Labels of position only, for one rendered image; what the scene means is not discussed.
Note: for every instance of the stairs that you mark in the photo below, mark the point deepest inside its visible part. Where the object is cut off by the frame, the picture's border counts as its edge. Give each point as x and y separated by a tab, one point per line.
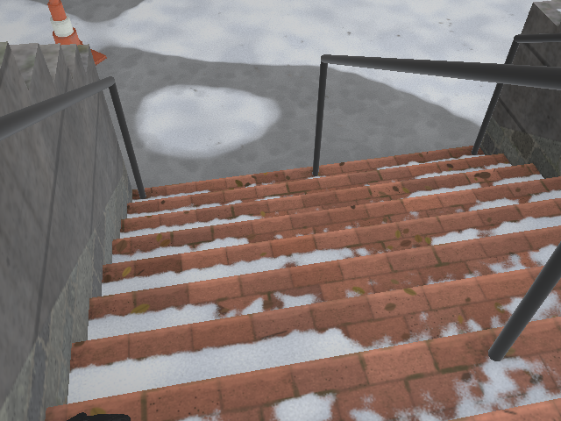
371	292

